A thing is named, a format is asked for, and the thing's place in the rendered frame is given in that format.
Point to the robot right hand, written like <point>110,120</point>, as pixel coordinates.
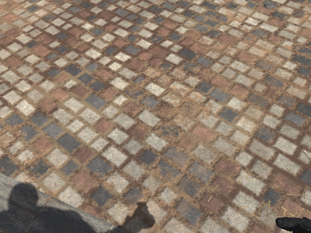
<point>295,224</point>

